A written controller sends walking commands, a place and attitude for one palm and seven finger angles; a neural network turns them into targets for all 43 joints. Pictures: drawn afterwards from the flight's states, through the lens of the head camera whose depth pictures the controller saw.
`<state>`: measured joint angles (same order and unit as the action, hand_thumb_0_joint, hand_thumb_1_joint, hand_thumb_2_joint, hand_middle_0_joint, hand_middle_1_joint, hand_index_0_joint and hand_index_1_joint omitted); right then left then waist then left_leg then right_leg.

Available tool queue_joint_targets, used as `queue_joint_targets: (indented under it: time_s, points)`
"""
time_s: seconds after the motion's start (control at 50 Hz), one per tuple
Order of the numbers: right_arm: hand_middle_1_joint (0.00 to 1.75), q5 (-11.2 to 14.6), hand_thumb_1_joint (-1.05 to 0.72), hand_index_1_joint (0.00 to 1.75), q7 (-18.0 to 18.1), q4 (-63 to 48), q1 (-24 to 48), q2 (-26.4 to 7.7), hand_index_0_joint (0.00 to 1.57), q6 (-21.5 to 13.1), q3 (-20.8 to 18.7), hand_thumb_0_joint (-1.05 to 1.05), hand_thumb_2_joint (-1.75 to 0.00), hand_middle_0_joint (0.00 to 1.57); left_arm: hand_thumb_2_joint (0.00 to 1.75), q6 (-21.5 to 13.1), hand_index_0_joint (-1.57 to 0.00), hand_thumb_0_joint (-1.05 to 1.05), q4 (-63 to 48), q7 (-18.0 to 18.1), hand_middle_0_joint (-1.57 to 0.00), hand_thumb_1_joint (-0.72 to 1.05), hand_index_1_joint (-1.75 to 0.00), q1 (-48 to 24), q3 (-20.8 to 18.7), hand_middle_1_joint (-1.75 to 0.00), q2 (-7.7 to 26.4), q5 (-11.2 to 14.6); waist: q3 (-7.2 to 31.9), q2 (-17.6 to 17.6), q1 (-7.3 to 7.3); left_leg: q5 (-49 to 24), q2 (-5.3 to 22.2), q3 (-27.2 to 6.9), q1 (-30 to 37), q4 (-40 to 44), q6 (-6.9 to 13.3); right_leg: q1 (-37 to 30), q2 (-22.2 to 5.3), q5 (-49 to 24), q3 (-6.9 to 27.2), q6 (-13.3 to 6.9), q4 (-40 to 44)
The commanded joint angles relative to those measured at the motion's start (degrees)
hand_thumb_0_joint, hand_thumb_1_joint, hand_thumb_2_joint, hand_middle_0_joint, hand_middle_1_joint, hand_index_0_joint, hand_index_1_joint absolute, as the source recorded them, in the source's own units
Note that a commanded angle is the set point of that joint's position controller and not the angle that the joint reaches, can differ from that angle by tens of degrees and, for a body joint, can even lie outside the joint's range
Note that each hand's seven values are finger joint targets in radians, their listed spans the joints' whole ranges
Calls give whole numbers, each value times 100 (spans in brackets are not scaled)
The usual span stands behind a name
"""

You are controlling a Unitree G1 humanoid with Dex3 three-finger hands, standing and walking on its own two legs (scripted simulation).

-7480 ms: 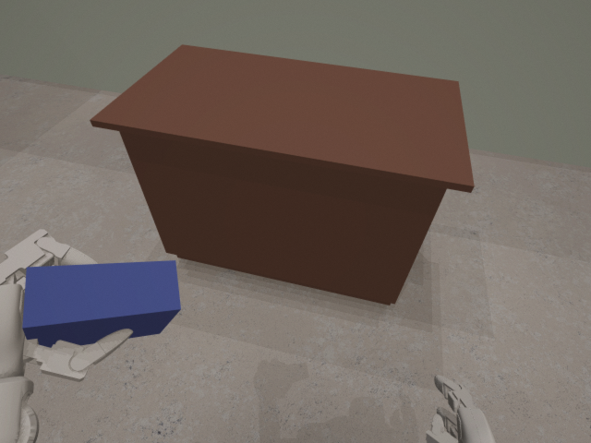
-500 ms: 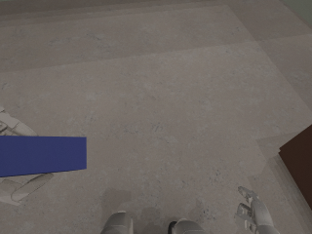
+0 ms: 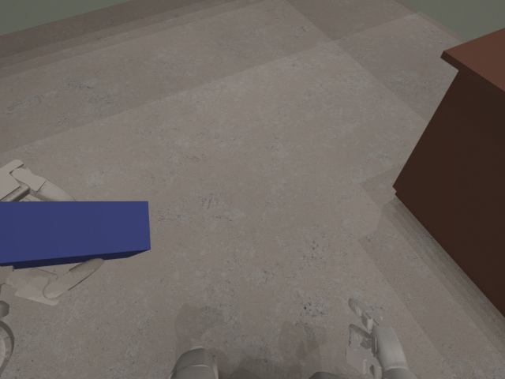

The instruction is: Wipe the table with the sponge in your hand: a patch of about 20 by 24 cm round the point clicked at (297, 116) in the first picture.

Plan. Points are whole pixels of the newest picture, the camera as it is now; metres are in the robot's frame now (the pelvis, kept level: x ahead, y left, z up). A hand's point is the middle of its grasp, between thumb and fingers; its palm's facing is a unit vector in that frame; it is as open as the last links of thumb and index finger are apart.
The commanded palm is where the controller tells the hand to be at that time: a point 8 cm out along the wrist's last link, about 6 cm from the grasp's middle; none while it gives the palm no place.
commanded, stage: turn to face it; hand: left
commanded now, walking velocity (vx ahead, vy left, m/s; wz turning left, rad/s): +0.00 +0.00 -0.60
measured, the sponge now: (98, 234) +0.25 +0.19 +0.16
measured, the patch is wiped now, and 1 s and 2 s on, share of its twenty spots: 0.00 0.00 0.00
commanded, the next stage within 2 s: none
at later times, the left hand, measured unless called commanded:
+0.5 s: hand (109, 244) +0.23 +0.16 +0.19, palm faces +0.12 -0.89 -0.43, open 9.7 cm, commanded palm +0.18 +0.22 +0.20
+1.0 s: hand (255, 284) +0.20 +0.01 +0.18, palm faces -0.26 -0.77 -0.59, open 9.7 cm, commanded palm +0.17 +0.10 +0.20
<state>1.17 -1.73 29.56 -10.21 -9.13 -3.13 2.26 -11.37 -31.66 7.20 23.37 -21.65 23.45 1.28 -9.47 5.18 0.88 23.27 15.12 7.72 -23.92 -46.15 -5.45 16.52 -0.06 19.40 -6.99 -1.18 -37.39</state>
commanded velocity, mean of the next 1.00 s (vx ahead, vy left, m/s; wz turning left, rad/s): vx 0.00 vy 0.00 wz -0.60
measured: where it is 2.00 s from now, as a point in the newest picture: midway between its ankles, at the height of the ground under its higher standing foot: outside the picture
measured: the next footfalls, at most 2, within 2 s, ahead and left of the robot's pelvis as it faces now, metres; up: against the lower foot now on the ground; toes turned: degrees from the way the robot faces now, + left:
left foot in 0.48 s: +0.00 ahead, +0.12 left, +0.00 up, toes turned -12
right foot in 0.78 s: -0.09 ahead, -0.15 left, +0.00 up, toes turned -35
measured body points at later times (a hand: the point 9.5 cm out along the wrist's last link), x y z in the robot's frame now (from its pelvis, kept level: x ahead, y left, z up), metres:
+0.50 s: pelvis -0.05 -0.01 +0.01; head -0.01 +0.00 +0.46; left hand +0.21 +0.21 +0.21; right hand +0.07 -0.30 -0.06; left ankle -0.04 +0.13 -0.72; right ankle +0.00 -0.10 -0.72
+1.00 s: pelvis -0.12 -0.03 +0.01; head -0.06 -0.09 +0.45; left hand +0.21 +0.05 +0.22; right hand -0.14 -0.34 -0.09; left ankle -0.05 +0.09 -0.64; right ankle -0.13 -0.13 -0.72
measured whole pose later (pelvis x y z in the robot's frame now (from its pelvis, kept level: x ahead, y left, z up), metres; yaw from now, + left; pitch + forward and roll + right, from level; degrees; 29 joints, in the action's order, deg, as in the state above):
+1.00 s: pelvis -0.12 -0.03 +0.01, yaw -37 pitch +0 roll +1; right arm 0.9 0.0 31.8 -6.7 -14.5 3.8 -2.3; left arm -10.8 -37.1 7.3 33.2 -25.5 26.3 3.0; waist -10.7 0.1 -2.5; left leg 25.5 4.6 2.5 -28.9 -64.5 -5.7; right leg 20.2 2.8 11.6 0.0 -3.6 -31.7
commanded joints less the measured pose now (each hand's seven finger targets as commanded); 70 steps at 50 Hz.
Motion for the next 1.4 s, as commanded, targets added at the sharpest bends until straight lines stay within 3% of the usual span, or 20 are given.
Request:
queue_joint_targets:
  time_s: [0.0,0.1,0.3,0.38,0.42,0.46,0.5,0.56,0.7,0.74,0.78,0.82,0.86,0.92,1.12,1.16,1.2,1.22,1.3,1.38]
  points:
    - [30,19,-90,30,177,-799,500,-606,20,71,-337,0,-90,20,130,-209,-120,0,-1099,217,-120,10,-160,891,-1344,-160,1258,315,2140,-1595,84,658,-810,-913,-1728,-2725,-50,-2386,-1772,-5369,2532,-857,888]
    - [30,-15,-90,30,255,-649,662,-720,20,379,-437,0,-90,20,130,-296,-120,0,-1125,263,-120,10,-160,738,-1146,-160,1003,290,1817,-1089,-69,-107,-887,-801,-1162,-2290,-119,-1647,-1414,-4176,1977,-727,1362]
    - [30,-15,-90,30,278,-804,580,-1003,20,420,-539,0,-90,20,130,-216,-120,0,-1137,283,-120,10,-160,343,-726,-160,927,205,1686,-1049,173,269,-1193,-719,24,114,138,-783,-1311,-1993,3130,-947,1853]
    - [30,-47,-90,30,245,-850,433,-951,20,490,-487,0,-90,20,130,-224,-120,0,-1202,228,-120,10,-160,255,-753,-160,966,135,1805,-954,147,113,-1250,-643,702,1255,249,-496,-1079,-1813,3314,-704,1816]
    - [30,-39,-90,30,239,-851,318,-943,20,495,-488,0,-90,20,130,-257,-120,0,-1404,190,-120,10,-160,44,-718,-160,963,115,1901,-637,49,-509,-969,-605,1700,2328,365,57,-802,-1436,3082,-404,1424]
    - [30,-71,-90,30,281,-961,425,-1078,20,441,-561,0,-90,20,130,-334,-120,0,-1464,123,-120,10,-160,-59,-749,-160,939,93,1559,656,101,-1578,412,-1546,2525,2766,920,1553,211,-48,2058,109,103]
    - [30,-117,-90,30,302,-980,417,-894,20,329,-526,0,-90,20,130,-329,-120,0,-1485,98,-120,10,-160,-155,-862,-160,1080,49,1491,1408,146,-2289,1277,-1817,1614,2890,1456,1587,146,977,1020,351,-2516]
    - [30,-18,-90,30,180,-838,221,-980,20,175,-523,0,-90,20,130,-268,-120,0,-1302,36,-120,10,-160,-362,-169,-160,482,14,882,750,37,-3412,823,-429,1547,2461,1116,1645,-144,752,585,442,-2228]
    - [30,-45,-90,30,149,-813,21,-1064,20,-107,-521,0,-90,20,130,-187,-120,0,-1227,90,-120,10,-160,-587,-357,-160,742,8,1193,1074,-58,-3785,530,189,1719,1633,598,24,168,-61,-275,436,261]
    - [30,6,-90,30,86,-826,58,-992,20,-136,-488,0,-90,20,130,-228,-120,0,-1354,105,-120,10,-160,-415,-547,-160,890,9,1502,680,-1,-3434,360,256,1354,516,436,-938,-80,-1132,-8,245,1143]
    - [30,-3,-90,30,143,-925,257,-724,20,-71,-383,0,-90,20,130,-301,-120,0,-1163,220,-120,10,-160,165,-1158,-160,1423,67,1857,-1881,151,1266,-923,148,-926,-1923,9,-2337,-1757,-6074,2665,-799,1077]
    - [30,19,-90,30,140,-908,465,-704,20,120,-437,0,-90,20,130,-225,-120,0,-1509,241,-120,10,-160,764,-1450,-160,1512,263,2246,-1678,92,1061,-805,-973,-1187,-2798,-13,-2273,-1950,-5399,2898,-915,933]
    - [30,-30,-90,30,125,-744,646,-582,20,325,-330,0,-90,20,130,-297,-120,0,-1686,263,-120,10,-160,1065,-1493,-160,1264,302,2234,-921,15,507,-847,-883,-1190,-2831,-57,-2043,-1606,-4542,2285,-836,1009]
    - [30,-44,-90,30,177,-666,690,-674,20,474,-459,0,-90,20,130,-307,-120,0,-1604,284,-120,10,-160,1111,-1546,-160,1213,306,2120,-905,-54,194,-897,-727,-701,-1983,-64,-1385,-1397,-3619,2103,-807,1338]
    - [30,-41,-90,30,246,-768,435,-964,20,486,-493,0,-90,20,130,-134,-120,0,-1404,228,-120,10,-160,531,-821,-160,896,160,1740,-1060,45,46,-1207,-583,1021,1158,236,207,-1079,-835,2967,-685,1806]
    - [30,-79,-90,30,303,-751,256,-1020,20,432,-514,0,-90,20,130,-200,-120,0,-1469,195,-120,10,-160,249,-753,-160,907,123,1614,-661,-33,-170,-830,-699,1966,2352,475,1041,-626,-172,2720,-265,1303]
    - [30,-104,-90,30,380,-890,388,-1124,20,358,-581,0,-90,20,130,-328,-120,0,-1652,155,-120,10,-160,-83,-871,-160,1051,13,1432,1206,85,-966,1053,-2173,2008,3128,1261,1895,308,1002,1325,241,-1269]
    - [30,-143,-90,30,391,-894,471,-924,20,297,-530,0,-90,20,130,-364,-120,0,-1697,168,-120,10,-160,-209,-841,-160,1060,-70,1367,1394,75,-1037,1408,-2248,1233,3203,1471,1621,113,1032,965,328,-2758]
    - [30,-12,-90,30,212,-793,272,-988,20,109,-560,0,-90,20,130,-262,-120,0,-1620,104,-120,10,-160,-595,-212,-160,538,-42,935,968,34,-2552,693,-333,1290,2558,1031,1662,-214,614,415,481,-2616]
    - [30,-56,-90,30,158,-760,112,-1071,20,-40,-538,0,-90,20,130,-236,-120,0,-1190,111,-120,10,-160,-526,-238,-160,574,32,933,1052,-99,-2771,754,-229,1226,2521,881,819,-88,630,-23,540,-1211]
